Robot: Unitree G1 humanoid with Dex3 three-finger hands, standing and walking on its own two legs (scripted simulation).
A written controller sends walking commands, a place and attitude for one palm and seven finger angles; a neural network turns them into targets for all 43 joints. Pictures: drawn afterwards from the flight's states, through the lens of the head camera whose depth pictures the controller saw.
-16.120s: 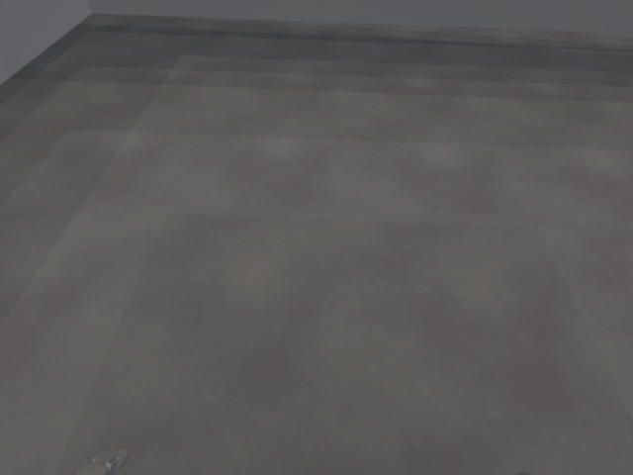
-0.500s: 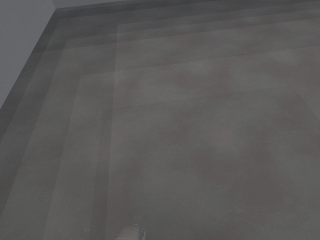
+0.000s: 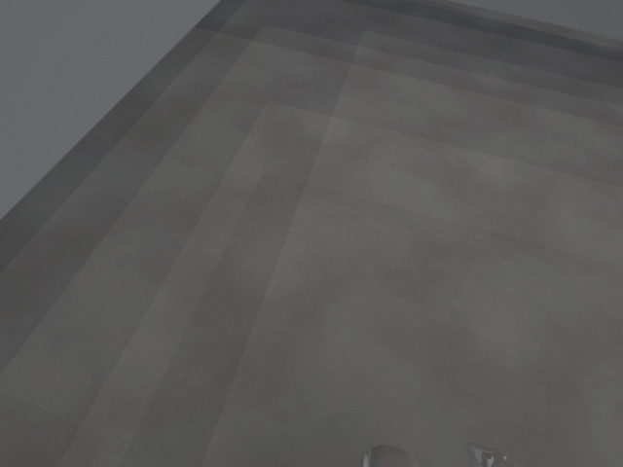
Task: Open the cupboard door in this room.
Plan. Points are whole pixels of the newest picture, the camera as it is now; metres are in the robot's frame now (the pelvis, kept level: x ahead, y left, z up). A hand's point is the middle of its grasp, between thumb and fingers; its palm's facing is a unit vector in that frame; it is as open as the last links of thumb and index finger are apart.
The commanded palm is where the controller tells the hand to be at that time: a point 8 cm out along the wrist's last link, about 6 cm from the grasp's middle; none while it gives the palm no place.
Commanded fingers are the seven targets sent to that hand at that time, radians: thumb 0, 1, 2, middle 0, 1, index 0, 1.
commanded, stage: turn to face it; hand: left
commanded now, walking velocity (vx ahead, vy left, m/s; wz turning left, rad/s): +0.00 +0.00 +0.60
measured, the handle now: out of the picture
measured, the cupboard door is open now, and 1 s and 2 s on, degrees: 0 0 0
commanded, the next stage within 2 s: none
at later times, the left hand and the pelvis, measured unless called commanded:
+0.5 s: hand out of the picture +0.08 +0.16 -0.14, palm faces +0.24 -0.93 -0.29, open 7.4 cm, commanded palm none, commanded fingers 0.00 0.90 0.90 -0.20 -0.30 -0.20 -0.30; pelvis +0.00 -0.06 +0.00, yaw +17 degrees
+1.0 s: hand out of the picture -0.13 +0.20 -0.19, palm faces +0.61 -0.75 -0.24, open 7.4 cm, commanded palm none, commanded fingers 0.00 0.90 0.90 -0.20 -0.30 -0.20 -0.30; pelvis -0.03 +0.00 -0.01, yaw +36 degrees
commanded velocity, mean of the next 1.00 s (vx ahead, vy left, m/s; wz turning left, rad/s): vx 0.00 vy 0.00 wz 0.60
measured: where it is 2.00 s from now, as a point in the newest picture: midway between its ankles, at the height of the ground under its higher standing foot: outside the picture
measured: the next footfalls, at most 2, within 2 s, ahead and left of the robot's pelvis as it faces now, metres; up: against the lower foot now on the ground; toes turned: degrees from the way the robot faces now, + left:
right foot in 0.36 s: +0.06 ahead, -0.16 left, +0.00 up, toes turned +11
left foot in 0.84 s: -0.05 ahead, +0.08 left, +0.00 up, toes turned +36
